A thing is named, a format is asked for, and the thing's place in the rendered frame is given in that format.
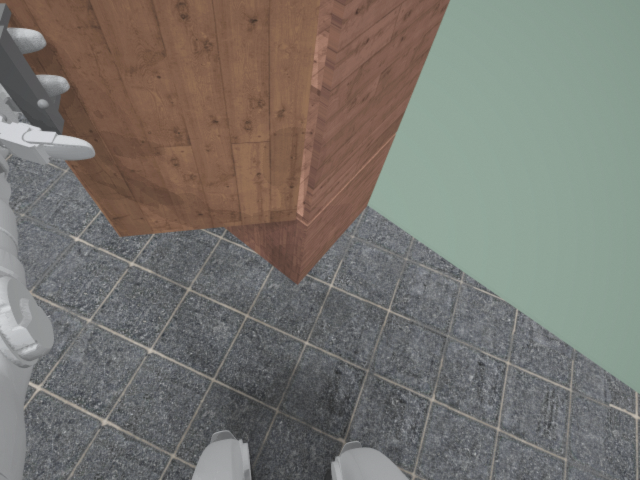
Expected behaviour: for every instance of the handle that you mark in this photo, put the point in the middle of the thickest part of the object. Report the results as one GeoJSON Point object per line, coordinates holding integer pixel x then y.
{"type": "Point", "coordinates": [22, 85]}

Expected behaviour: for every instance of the robot left thigh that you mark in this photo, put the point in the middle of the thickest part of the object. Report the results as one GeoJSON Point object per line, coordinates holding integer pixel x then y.
{"type": "Point", "coordinates": [224, 460]}

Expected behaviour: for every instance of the left robot hand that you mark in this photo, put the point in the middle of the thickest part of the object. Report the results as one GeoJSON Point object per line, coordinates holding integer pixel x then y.
{"type": "Point", "coordinates": [29, 142]}

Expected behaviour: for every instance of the robot right shin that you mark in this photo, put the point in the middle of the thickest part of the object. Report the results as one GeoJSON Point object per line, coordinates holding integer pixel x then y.
{"type": "Point", "coordinates": [351, 445]}

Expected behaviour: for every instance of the robot left upper arm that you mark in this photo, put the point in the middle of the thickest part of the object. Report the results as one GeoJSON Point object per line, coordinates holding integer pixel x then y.
{"type": "Point", "coordinates": [26, 334]}

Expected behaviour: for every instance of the cupboard door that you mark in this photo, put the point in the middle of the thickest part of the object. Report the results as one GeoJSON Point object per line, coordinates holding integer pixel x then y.
{"type": "Point", "coordinates": [196, 109]}

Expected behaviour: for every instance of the robot left forearm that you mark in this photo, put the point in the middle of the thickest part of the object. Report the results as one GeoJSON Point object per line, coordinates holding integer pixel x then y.
{"type": "Point", "coordinates": [9, 264]}

